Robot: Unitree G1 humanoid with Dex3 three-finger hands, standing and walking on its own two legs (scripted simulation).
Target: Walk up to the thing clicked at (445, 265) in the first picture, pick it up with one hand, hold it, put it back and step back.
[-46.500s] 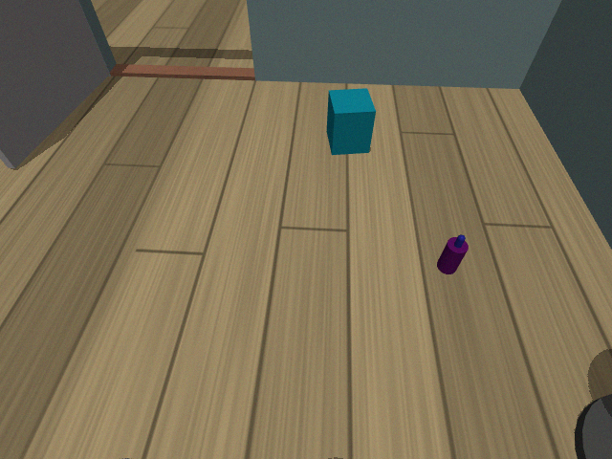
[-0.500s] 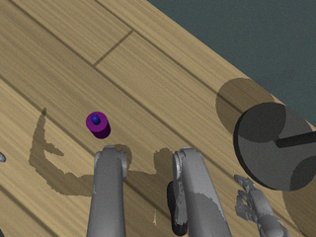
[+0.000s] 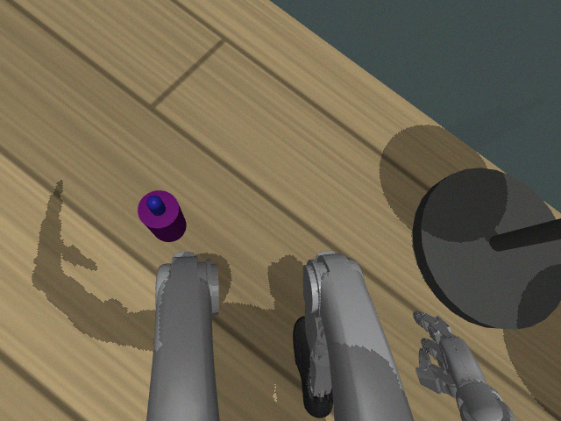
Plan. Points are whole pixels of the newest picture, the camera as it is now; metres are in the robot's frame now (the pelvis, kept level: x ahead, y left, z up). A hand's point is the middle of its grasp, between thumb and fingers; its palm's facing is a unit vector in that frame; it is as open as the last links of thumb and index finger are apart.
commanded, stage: go down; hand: left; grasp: from the side
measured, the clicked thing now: (162, 215) +0.43 +0.21 -0.30
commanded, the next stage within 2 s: approach in 0.08 s
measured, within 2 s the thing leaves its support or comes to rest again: neither
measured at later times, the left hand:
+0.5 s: hand (17, 202) +0.39 +0.36 -0.09, palm faces +0.03 -1.00 +0.01, open 17.6 cm
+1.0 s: hand (131, 215) +0.42 +0.26 -0.27, palm faces -0.05 -1.00 +0.07, open 17.4 cm
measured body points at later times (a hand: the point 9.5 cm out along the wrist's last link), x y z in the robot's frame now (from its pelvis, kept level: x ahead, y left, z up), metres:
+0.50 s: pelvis +0.00 +0.01 -0.05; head +0.21 +0.10 +0.34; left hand +0.38 +0.41 -0.09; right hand +0.17 -0.27 -0.13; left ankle +0.09 +0.14 -0.37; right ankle +0.09 -0.13 -0.37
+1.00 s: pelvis -0.01 +0.02 -0.12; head +0.22 +0.16 +0.24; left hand +0.42 +0.32 -0.27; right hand +0.14 -0.25 -0.16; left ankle +0.09 +0.14 -0.37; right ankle +0.09 -0.12 -0.37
